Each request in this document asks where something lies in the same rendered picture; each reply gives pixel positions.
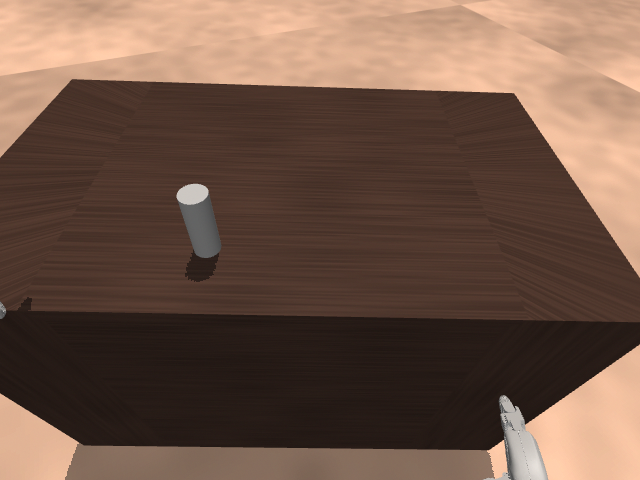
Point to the can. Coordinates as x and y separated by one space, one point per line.
196 208

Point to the right robot hand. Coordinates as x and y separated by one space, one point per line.
524 460

